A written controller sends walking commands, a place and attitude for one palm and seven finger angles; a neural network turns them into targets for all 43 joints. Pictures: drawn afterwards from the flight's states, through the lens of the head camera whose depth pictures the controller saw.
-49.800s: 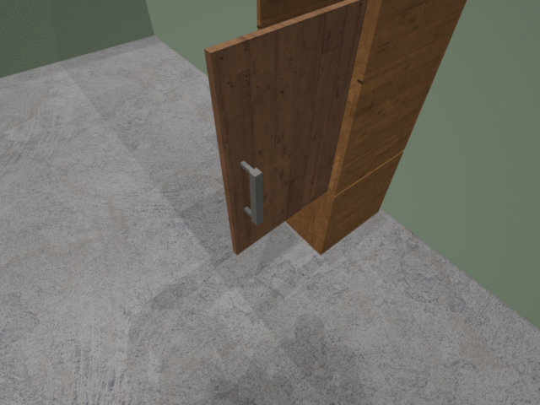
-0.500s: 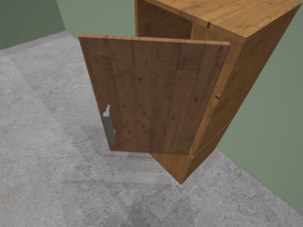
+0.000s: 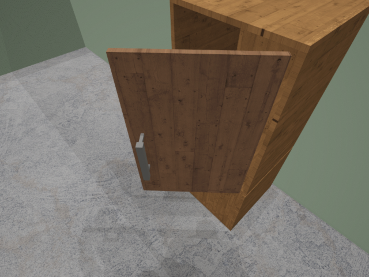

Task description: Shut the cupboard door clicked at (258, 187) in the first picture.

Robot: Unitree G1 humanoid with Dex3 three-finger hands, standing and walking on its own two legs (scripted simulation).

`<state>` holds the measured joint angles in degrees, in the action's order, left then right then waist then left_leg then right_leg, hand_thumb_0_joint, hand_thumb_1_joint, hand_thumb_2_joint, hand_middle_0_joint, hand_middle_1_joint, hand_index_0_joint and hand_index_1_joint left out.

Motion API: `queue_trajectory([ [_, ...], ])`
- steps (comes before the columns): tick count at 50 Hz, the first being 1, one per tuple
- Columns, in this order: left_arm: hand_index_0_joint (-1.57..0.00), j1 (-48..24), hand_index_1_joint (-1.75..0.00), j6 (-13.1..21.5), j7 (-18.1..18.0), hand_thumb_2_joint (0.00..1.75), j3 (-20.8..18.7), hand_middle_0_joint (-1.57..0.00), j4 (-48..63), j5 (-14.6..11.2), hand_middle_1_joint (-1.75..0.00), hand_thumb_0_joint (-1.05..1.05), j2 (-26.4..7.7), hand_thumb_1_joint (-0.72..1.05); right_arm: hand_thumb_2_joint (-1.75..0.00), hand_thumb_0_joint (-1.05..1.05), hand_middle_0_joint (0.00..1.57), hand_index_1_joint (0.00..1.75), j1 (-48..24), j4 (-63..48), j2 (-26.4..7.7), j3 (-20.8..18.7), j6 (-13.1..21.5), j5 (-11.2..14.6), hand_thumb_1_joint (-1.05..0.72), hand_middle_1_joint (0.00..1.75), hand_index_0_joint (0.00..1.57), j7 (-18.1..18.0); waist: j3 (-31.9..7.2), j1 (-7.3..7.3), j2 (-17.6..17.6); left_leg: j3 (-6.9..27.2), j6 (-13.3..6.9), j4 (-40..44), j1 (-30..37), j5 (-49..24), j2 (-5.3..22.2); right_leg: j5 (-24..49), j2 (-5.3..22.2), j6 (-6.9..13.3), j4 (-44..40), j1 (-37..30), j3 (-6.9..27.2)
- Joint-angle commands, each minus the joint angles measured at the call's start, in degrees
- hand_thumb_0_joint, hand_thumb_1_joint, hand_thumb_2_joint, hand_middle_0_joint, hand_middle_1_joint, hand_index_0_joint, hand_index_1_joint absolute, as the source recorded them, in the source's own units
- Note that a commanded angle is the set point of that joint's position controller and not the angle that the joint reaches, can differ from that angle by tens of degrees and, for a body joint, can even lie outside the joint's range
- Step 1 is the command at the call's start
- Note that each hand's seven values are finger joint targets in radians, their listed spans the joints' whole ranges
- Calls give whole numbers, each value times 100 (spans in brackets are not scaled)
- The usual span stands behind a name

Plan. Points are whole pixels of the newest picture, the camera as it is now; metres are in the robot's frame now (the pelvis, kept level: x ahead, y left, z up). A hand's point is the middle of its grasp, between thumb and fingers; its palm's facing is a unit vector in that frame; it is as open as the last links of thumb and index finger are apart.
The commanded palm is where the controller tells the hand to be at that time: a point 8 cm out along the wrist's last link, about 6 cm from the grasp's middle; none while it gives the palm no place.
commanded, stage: look again from close up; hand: left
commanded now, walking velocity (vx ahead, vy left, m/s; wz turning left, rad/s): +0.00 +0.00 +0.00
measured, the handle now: (144, 157) +0.47 +0.16 -0.09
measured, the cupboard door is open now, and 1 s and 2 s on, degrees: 45 45 45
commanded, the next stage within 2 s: raise the hand and make a fist in 0.04 s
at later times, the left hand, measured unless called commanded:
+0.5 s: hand (113, 273) +0.15 +0.16 -0.07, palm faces +0.00 -1.00 -0.02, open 6.5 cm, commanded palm +0.11 +0.23 -0.07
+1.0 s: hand (104, 267) +0.16 +0.19 -0.07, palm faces +0.04 -1.00 -0.03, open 4.1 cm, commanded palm +0.12 +0.23 -0.07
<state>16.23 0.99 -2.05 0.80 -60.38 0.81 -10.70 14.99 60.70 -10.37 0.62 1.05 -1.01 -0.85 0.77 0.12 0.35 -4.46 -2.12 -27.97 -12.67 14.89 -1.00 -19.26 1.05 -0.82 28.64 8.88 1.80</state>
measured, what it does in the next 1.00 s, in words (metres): lowers itself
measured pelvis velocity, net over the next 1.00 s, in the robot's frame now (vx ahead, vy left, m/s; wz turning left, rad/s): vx -0.05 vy -0.02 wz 0.03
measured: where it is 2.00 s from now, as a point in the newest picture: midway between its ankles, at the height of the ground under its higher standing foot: outside the picture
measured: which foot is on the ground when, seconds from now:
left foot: down 0.00-1.00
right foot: down 0.00-1.00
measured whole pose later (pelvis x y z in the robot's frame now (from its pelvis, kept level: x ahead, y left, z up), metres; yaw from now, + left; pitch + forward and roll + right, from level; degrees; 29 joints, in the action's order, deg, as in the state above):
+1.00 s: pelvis -0.05 -0.02 -0.12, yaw +1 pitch +18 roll -2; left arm 22.8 24.7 18.3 -11.5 -1.7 -18.6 -13.2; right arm 15.5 33.1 -12.1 -1.0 12.0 1.3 -3.2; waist -10.5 -0.3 2.4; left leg 0.6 -0.7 -74.5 -62.9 29.6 2.1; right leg -34.1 -1.2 1.8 73.3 57.4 -4.6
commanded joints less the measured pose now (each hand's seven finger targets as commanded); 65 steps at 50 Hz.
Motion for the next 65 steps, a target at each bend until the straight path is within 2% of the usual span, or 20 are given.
queue_trajectory([
  [1, -20, 268, -30, 50, -38, 90, -94, -20, 149, -9, -30, 0, -658, 90, -90, 0, 20, 30, 95, -194, -724, -137, 130, 34, -90, 30, 20, -61, 84, -26, -132, 702, -64, 508, 329, -1349, 672, 1271, 363, 258, -449, 344, 348],
  [6, -20, 238, -30, 33, -38, 90, -101, -20, 86, -8, -30, 0, -702, 90, -90, 0, 20, 30, 5, -87, -733, -144, 120, 39, -90, 30, 20, -73, 159, -32, -84, 669, -56, 546, 385, -1394, 689, 1347, 377, 249, -504, 337, 360],
  [7, -20, 590, -30, 109, -237, 90, -95, -20, -29, 77, -30, 0, -567, 90, -90, 0, 20, 30, -244, -433, -808, -149, 98, 98, -90, 30, 20, -25, 377, -115, -201, 540, 99, -433, 102, -2036, 854, 2334, 607, 139, -651, 559, 492],
  [8, -20, -4509, -30, 1688, -345, 90, -2818, -20, 9323, -612, -30, 0, -4234, 90, -90, 0, 20, 30, 413, -1840, -1906, -433, 1196, 190, -90, 30, 20, -542, -2036, 859, 215, 802, 34, -664, 2088, -3206, 478, 3127, -11, 171, 946, 618, -422],
  [9, -22, -128, -32, 1189, -301, 90, -428, -22, 7101, -746, -32, 0, -1076, 90, -90, 0, 20, 30, -87, -1878, -1217, -125, 1691, 495, -90, 30, 20, -668, -2864, 157, 2130, 1041, 162, -325, 2783, -4046, 715, 1014, -221, 97, 1620, 1455, -658],
  [10, -24, 1249, -34, 456, -288, 90, -17, -24, 7011, -1101, -34, 0, 160, 90, -90, 0, 20, 30, -240, -2043, -911, -188, 1916, 319, -90, 30, 20, -522, -2563, 11, 2152, 929, 421, 74, 2062, -4537, 587, 246, -225, 149, 1703, 1397, -711],
  [11, -25, 330, -36, 466, -356, 90, -322, -25, 6465, -962, -36, 0, -162, 90, -90, 0, 20, 30, -80, -1858, -905, -294, 1988, 324, -90, 30, 20, -329, -1161, 319, 748, 973, 433, -28, 781, -3462, 580, 73, -122, 83, 1497, 1884, -595],
  [12, -27, 194, -38, 664, -214, 90, -303, -27, 6076, -984, -38, 0, 80, 90, -90, 0, 20, 30, -167, -2071, -1006, -438, 1986, 247, -90, 30, 20, -218, -104, 344, 335, 971, 417, -316, -147, -2061, 426, 49, -117, 133, 1042, 2215, -706],
  [13, -29, 387, -40, 977, -64, 90, -766, -29, 5338, -1006, -40, 0, -202, 90, -90, 0, 20, 30, -276, -2214, -1112, -507, 1977, 207, -90, 30, 20, -145, 319, 286, -263, 917, 404, -689, -1127, -598, 268, 81, -88, 188, 823, 2492, -816],
  [14, -31, 1084, -42, 1455, 204, 90, -885, -31, 4753, -1145, -42, 0, -44, 90, -90, 0, 20, 30, -430, -2420, -1058, -508, 1964, 172, -90, 30, 20, -101, 337, 135, -1044, 816, 297, -1124, -1743, 25, 137, -151, -84, 194, 861, 2815, -796],
  [17, -36, 2048, -48, 3006, 1404, 90, -1256, -36, 4418, -1476, -48, 0, -13, 90, -90, 0, 20, 30, -591, -2856, -1029, -622, 1904, 75, -90, 30, 20, 127, -985, -374, -1262, 560, 335, -2380, -2498, -853, -28, 1238, -118, 283, 2318, 3027, -644],
  [20, -42, 1722, -54, 3999, 2497, 90, -1696, -42, 4499, -1709, -54, 0, -665, 90, -90, 0, 20, 30, -762, -3281, -1046, -727, 1857, 128, -90, 30, 20, 214, -1629, -482, -567, 440, 322, -3286, -3433, -340, -86, 849, -26, 293, 3085, 3525, -46],
  [23, -47, 1057, -60, 3550, 2711, 90, -1900, -47, 5602, -2116, -60, 0, -999, 90, -90, 0, 20, 30, -956, -3948, -1093, -669, 1727, 249, -90, 30, 20, 86, -2125, -503, -2, 291, 191, -3532, -3797, 457, -126, -630, 1, 243, 2836, 3560, 412],
  [25, -51, 184, -64, 3397, 2504, 90, -1912, -51, 6492, -2263, -64, 0, -1194, 90, -90, 0, 20, 30, -964, -4145, -1087, -616, 1707, 302, -90, 30, 20, -53, -1826, -323, -1, 415, 116, -3722, -4188, 1271, -28, -2253, -40, 208, 2479, 4027, 696],
  [30, -60, -511, -74, 3539, 2112, 90, -1315, -60, 7962, -1946, -74, 0, -1132, 90, -90, 0, 20, 30, -538, -3902, -1040, -478, 1771, 238, -90, 30, 20, -316, -2071, 214, 199, 602, -48, -4181, -3957, 862, 149, -1384, -129, 131, 2651, 4349, 613],
  [32, -64, -285, -78, 3401, 2219, 90, -1178, -64, 7555, -1914, -78, 0, -1008, 90, -90, 0, 20, 30, -502, -3743, -1040, -456, 1777, 237, -90, 30, 20, -375, -1937, 250, 233, 644, -29, -4228, -4089, 873, 169, -1283, -155, 145, 2746, 4458, 476],
  [40, -79, 550, -94, 2233, 2309, 90, -1955, -79, 6637, -2142, -94, 0, -1312, 90, -90, 0, 20, 30, -680, -3838, -886, -419, 1520, 340, -90, 30, 20, -405, -2388, -281, -238, 665, 36, -4094, -4528, 661, 136, -972, 6, -16, 2672, 3532, 655],
  [47, -92, 722, -108, 2772, 2009, 90, -1654, -92, 6941, -2057, -108, 0, -941, 90, -90, 0, 20, 30, -560, -3799, -869, -452, 1494, 255, -90, 30, 20, -293, -2435, -213, -141, 740, 68, -3848, -4181, 317, 170, -220, -118, 106, 3171, 3855, 101],
  [53, -102, 704, -120, 3003, 1960, 90, -1288, -102, 7187, -1961, -120, 0, -830, 90, -90, 0, 20, 30, -508, -3870, -1041, -477, 1470, 232, -90, 30, 20, -254, -2331, -115, 206, 869, 63, -3559, -3779, 614, 171, -732, -275, 278, 3400, 4481, -379],
  [65, -124, 672, -144, 2713, 1697, 90, -1220, -124, 7386, -1755, -144, 0, -894, 90, -90, 0, 20, 30, -415, -4103, -1115, -400, 1174, 188, -90, 30, 20, -201, -2281, -61, 477, 1178, 165, -3229, -3494, 996, 214, -697, -382, 333, 3553, 4732, -645],
])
